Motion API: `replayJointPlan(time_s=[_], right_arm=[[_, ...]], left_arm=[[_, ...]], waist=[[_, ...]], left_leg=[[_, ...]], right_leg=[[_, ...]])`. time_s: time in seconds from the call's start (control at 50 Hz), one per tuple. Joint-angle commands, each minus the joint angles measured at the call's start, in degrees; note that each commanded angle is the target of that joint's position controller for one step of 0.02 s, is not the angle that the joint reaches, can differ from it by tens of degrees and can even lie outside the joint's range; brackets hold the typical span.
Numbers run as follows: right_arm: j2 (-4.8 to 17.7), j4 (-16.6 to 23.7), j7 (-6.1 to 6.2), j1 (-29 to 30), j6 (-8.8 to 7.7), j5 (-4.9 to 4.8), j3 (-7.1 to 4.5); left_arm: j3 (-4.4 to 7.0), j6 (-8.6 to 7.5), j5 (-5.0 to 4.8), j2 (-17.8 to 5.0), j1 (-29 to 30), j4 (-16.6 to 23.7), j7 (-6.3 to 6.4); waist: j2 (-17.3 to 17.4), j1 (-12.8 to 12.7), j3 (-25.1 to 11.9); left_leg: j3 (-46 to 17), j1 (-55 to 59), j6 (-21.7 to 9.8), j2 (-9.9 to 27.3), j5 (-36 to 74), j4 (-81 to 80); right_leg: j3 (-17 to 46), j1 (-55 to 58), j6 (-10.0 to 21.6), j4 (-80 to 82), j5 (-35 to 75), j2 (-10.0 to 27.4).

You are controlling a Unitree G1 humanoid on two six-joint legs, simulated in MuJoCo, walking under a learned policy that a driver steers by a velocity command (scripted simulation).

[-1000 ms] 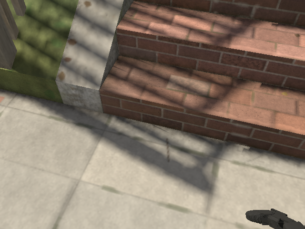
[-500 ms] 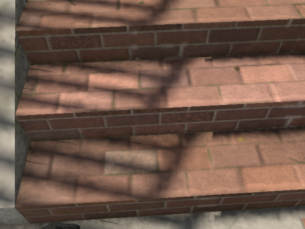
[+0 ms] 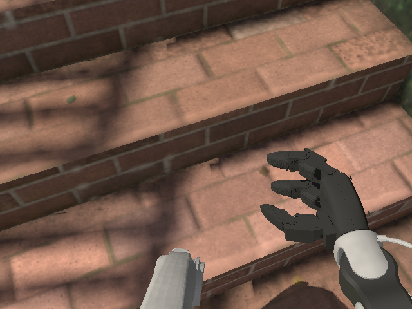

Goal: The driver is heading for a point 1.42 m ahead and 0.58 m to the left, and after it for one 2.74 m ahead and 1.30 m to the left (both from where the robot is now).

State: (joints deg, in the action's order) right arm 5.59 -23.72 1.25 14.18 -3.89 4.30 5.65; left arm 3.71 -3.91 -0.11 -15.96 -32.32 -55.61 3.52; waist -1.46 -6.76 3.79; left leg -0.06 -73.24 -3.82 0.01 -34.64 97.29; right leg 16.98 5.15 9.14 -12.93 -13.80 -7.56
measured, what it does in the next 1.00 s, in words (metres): climbs, turning left: left foot 0.18 m higher, then right foot 0.18 m higher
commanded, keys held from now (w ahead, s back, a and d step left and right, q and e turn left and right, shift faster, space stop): q+shift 0.72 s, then shift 0.18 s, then w+shift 0.10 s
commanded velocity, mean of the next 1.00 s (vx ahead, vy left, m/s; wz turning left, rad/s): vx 0.16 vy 0.00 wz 0.52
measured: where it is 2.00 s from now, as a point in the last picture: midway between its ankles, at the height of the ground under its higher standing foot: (2, 127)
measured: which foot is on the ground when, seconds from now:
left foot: up 0.00-0.00, down 0.02-0.68, up 0.70-1.00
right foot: down 0.00-0.04, up 0.06-0.62, down 0.64-1.00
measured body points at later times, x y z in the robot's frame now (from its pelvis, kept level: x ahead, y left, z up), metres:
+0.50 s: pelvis +0.23 +0.07 +0.18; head +0.26 +0.11 +0.62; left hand +0.53 +0.23 +0.17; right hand +0.19 -0.19 +0.06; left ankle +0.19 +0.13 -0.56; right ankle +0.36 -0.04 -0.30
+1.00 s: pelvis +0.30 +0.11 +0.27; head +0.32 +0.15 +0.72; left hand +0.23 +0.38 +0.15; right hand +0.64 +0.10 +0.23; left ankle +0.18 +0.21 -0.27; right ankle +0.45 +0.00 -0.38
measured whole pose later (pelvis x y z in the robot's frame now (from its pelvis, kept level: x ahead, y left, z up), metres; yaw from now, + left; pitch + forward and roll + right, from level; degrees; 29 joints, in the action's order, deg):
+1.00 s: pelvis +0.30 +0.11 +0.27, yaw +37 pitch +3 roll -2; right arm 13.0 -28.6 1.4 0.8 3.1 2.6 -1.6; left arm 2.4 -2.6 4.6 -10.8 -14.2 -38.9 3.8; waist 0.3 -3.9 1.6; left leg -8.4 -44.7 -0.6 -2.2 -18.7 98.9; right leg -2.2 -38.8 2.1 -63.9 -28.5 8.0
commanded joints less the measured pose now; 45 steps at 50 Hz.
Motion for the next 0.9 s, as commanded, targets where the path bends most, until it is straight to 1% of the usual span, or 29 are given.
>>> replayJointPlan(time_s=[0.02, 0.04, 0.06, 0.08, 0.1, 0.12, 0.14, 0.16, 0.22, 0.26, 0.28, 0.3, 0.34, 0.38, 0.44, 0.52, 0.58, 0.6, 0.62, 0.64, 0.66, 0.68, 0.7, 0.72, 0.74, 0.76, 0.8, 0.84, 0.9], right_arm=[[12.6, -7.0, 2.62, -40.7, 2.07, -2.0, -6.79], [18.6, -12.9, 2.78, -47.8, 2.68, -0.93, -9.02], [24.4, -17.0, 4.25, -45.7, 3.16, -3.39, -9.9], [19.1, -14.0, 3.97, -34.6, 3.99, -6.81, -9.75], [14.0, -14.4, 3.61, -24.1, 3.22, -6.57, -8.44], [9.7, -17.3, 2.84, -21.1, 3.35, -5.39, -8.06], [5.8, -21.4, 2.43, -23.6, 2.77, -5.73, -7.51], [3.8, -24.8, 2.06, -28.0, 2.67, -5.21, -7.48], [4.9, -30.3, 0.36, -34.9, 1.3, -5.2, -8.0], [7.1, -29.4, 0.02, -34.7, 1.21, -3.87, -8.23], [8.2, -27.5, 0.41, -35.1, 1.01, -2.69, -8.31], [9.6, -26.5, 1.05, -36.4, 1.06, -2.02, -8.57], [12.4, -25.7, 2.05, -41.2, 1.12, -1.89, -9.45], [14.5, -24.6, 2.09, -43.5, 1.5, -2.59, -10.58], [11.4, -24.6, 2.07, -46.4, 3.54, -2.43, -10.35], [13.8, -23.6, 3.09, -49.9, 4.29, -1.7, -11.88], [15.5, -21.5, 4.72, -48.5, 5.62, -2.58, -13.37], [15.1, -20.9, 4.58, -47.8, 5.91, -2.81, -13.78], [16.2, -17.8, 2.95, -41.5, 5.39, -3.41, -13.58], [17.0, -16.2, 2.29, -37.7, 3.99, -4.21, -13.97], [18.9, -13.1, 0.78, -30.1, 2.92, -5.59, -14.42], [16.5, -8.5, 0.03, -25.5, 2.74, -6.39, -13.86], [15.4, -7.1, 0.11, -20.4, 2.46, -3.4, -14.08], [12.8, -6.3, 0.05, -23.0, 2.15, -0.29, -13.32], [11.0, -7.6, 0.84, -25.8, 3.5, 0.08, -12.58], [10.1, -7.9, 1.26, -27.0, 4.88, 1.04, -11.29], [7.5, -8.8, 0.45, -29.3, 6.57, 0.61, -9.19], [6.3, -8.0, 0.74, -26.5, 7.07, -1.05, -8.34], [7.6, -4.2, 0.94, -19.7, 7.47, -2.38, -7.89]], left_arm=[[5.24, -3.97, -5.0, -17.3, 19.3, 8.2, -1.98], [6.08, -5.53, -4.65, -15.2, 20.9, 7.1, -3.14], [2.73, -5.94, -2.82, -4.6, 7.4, 9.1, -4.87], [2.01, -4.65, 0.23, -5.8, 4.4, 8.3, -6.0], [1.92, -3.06, 1.53, -4.7, 3.9, 7.4, -6.54], [1.1, -1.41, 3.78, -1.6, 5.1, 7.7, -6.49], [-0.69, -0.17, 5.72, 1.6, 10.9, 10.1, -6.23], [-1.74, 1.09, 5.49, 3.5, 15.0, 12.0, -5.66], [-4.64, 0.66, 5.56, 6.4, 27.6, 21.2, -3.21], [-5.55, 0.39, 5.32, 5.1, 32.9, 25.6, -2.85], [-5.33, 0.53, 4.84, 3.6, 34.5, 26.8, -3.03], [-5.36, 0.75, 4.73, 4.0, 35.7, 27.8, -2.7], [-5.81, 1.27, 4.96, 5.9, 38.8, 30.1, -2.29], [-6.14, 2.09, 5.34, 7.1, 40.7, 31.4, -2.36], [-7.52, 3.87, 4.91, 10.1, 46.4, 34.9, -2.27], [-7.14, 4.32, 3.2, 9.6, 50.4, 37.7, -2.32], [-7.67, 4.87, 0.5, 10.6, 52.3, 41.0, -2.01], [-6.88, 5.15, -0.82, 9.4, 51.6, 41.0, -1.88], [-5.63, 4.82, -2.48, 8.3, 41.3, 36.6, -1.54], [-3.7, 4.76, -2.9, 6.6, 33.1, 33.7, -1.06], [-1.85, 4.46, -2.13, 3.2, 24.7, 31.5, -0.19], [0.06, 4.7, 1.18, -1.8, 23.0, 31.0, 0.45], [0.06, 5.46, 2.58, -2.2, 27.3, 31.6, 1.65], [-1.31, 6.49, 2.53, 2.9, 30.5, 31.4, 2.57], [-1.97, 6.21, 2.24, 6.4, 33.1, 29.8, 3.24], [-2.34, 5.6, 1.83, 9.2, 34.4, 26.7, 3.73], [-2.74, 3.87, 3.38, 8.6, 32.7, 23.6, 3.34], [-2.37, 2.09, 3.49, 6.8, 29.6, 22.1, 1.73], [-1.48, 0.89, 3.58, 2.5, 27.2, 22.2, 0.8]], waist=[[-8.3, 28.2, -31.4], [8.1, 30.3, -31.8], [38.9, 17.2, -36.9], [22.0, 11.5, -36.9], [12.3, 5.1, -27.4], [5.7, 2.3, -17.7], [1.8, 2.5, -11.2], [1.7, 3.5, -8.0], [3.7, 5.4, -4.0], [-1.4, 3.9, -3.1], [-2.2, 4.8, -5.3], [1.2, 5.6, -8.0], [4.7, 7.9, -13.4], [2.0, 8.8, -12.6], [2.1, 10.8, -7.3], [4.1, 13.9, -6.2], [8.1, 13.5, -5.7], [8.6, 12.7, -5.9], [10.4, 8.2, -11.3], [13.1, 4.5, -18.3], [7.7, -1.9, -23.4], [-10.3, -3.6, -27.6], [-27.6, -3.3, -26.5], [-22.6, 1.7, -22.0], [-15.0, 6.2, -13.7], [-3.2, 10.1, -5.2], [7.0, 12.6, -4.0], [2.6, 10.6, -2.9], [-3.0, 8.4, -4.3]], left_leg=[[-2.3, 80.6, -1.5, -1.2, 29.8, -31.1], [-17.2, 82.1, -9.0, 2.5, 37.6, -53.1], [-46.0, 87.8, -11.3, 17.1, 104.7, -59.9], [-50.3, 80.5, -12.1, 15.2, 90.6, -61.4], [-45.3, 71.5, -14.1, 11.8, 70.8, -61.9], [-42.9, 64.6, -14.4, 9.4, 58.8, -63.5], [-37.7, 61.2, -13.2, 5.5, 51.9, -63.7], [-32.2, 60.4, -11.6, 3.8, 45.9, -64.1], [-20.6, 58.9, -9.1, 0.7, 56.0, -66.0], [-17.0, 49.8, -6.2, -2.5, 63.9, -69.8], [-17.2, 48.2, -5.6, -2.7, 72.9, -71.2], [-20.9, 51.9, -6.3, -1.3, 79.4, -70.3], [-30.6, 65.9, -7.8, 2.3, 75.8, -68.7], [-34.2, 72.3, -8.4, 3.6, 66.1, -68.2], [-36.3, 71.6, -6.7, 0.6, 48.7, -70.8], [-40.1, 80.8, -8.0, 3.2, 59.2, -71.0], [-38.0, 76.4, -7.3, 4.5, 70.2, -79.3], [-36.7, 74.6, -6.0, 4.0, 76.0, -80.4], [-27.1, 68.7, -5.0, 1.8, 102.1, -75.1], [-27.2, 65.1, -3.1, 1.7, 115.1, -70.6], [-26.4, 54.6, -0.9, -0.6, 105.9, -61.8], [-22.1, 41.0, 2.8, -9.0, 78.4, -46.0], [-11.3, 36.7, 7.6, -16.8, 12.1, -8.1], [-10.5, 31.1, 7.7, -11.2, 7.0, 8.0], [-13.8, 31.1, 6.3, -6.2, 6.6, 11.0], [-15.4, 33.3, 4.0, -3.2, 10.0, 9.8], [-8.3, 33.6, 4.4, -4.6, 17.5, 7.5], [-6.0, 29.7, 4.6, -4.9, 20.3, 9.1], [-9.2, 26.4, 4.4, -4.4, 21.5, 8.3]], right_leg=[[1.6, -25.4, -2.7, -21.4, 104.3, 13.6], [-0.7, -23.2, -6.9, -53.2, 43.6, 4.0], [4.7, -31.1, -11.1, -77.9, -9.6, -12.8], [4.9, -33.7, -9.9, -86.9, -5.7, -9.5], [-1.1, -36.3, -9.6, -86.8, -2.3, -6.6], [-6.2, -42.7, -9.6, -92.4, -2.6, -4.0], [-8.6, -49.5, -8.9, -94.7, -2.7, -0.9], [-10.9, -55.1, -8.5, -99.0, -4.8, -0.1], [-13.0, -66.8, -6.1, -103.7, -7.1, 3.1], [-16.6, -61.1, -7.4, -88.1, -8.0, 4.8], [-19.9, -56.5, -8.7, -83.4, -6.0, 3.3], [-20.1, -58.1, -9.5, -85.3, -3.7, 2.9], [-16.4, -71.6, -9.3, -98.1, -4.3, 3.3], [-13.9, -80.9, -8.6, -105.7, -6.3, 3.2], [-13.5, -83.3, -9.8, -96.4, -6.4, 4.6], [-14.1, -88.4, -11.1, -92.3, -8.7, 4.7], [-15.7, -69.8, -8.8, -72.1, -19.3, 5.1], [-18.4, -62.6, -8.2, -64.8, -19.6, 3.5], [-24.1, -45.5, -6.8, -59.5, -23.2, -0.7], [-23.7, -30.5, -5.6, -54.3, -20.8, -2.2], [-14.5, -15.5, -3.4, -47.1, -14.6, 1.6], [10.9, -6.8, 4.1, -33.2, -22.7, 15.4], [34.8, -16.2, 15.5, -15.4, -7.5, 29.0], [35.4, -22.2, 17.2, -14.8, -0.7, 27.6], [28.5, -33.6, 13.7, -20.3, -10.4, 27.4], [19.9, -45.3, 8.9, -25.9, -16.6, 23.7], [5.5, -45.3, 6.2, -28.8, -17.8, 19.4], [-0.7, -43.0, 6.3, -29.1, -13.9, 18.6], [-0.2, -39.6, 5.5, -29.5, -11.9, 20.7]])
Velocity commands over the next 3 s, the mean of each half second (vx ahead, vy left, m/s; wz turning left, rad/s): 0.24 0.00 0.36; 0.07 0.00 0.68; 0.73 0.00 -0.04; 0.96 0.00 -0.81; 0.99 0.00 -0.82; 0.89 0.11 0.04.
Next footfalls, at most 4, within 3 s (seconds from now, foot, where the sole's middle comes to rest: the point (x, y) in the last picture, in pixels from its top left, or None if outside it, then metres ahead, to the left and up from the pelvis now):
0.02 left None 0.23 0.12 -0.60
0.64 right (235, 230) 0.49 0.02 -0.42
1.08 left None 0.21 0.29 -0.43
1.34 right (120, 265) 0.37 0.27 -0.42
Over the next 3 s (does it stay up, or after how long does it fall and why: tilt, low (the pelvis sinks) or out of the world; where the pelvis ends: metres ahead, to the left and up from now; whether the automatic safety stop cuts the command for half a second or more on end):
stays up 1.38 0.54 0.92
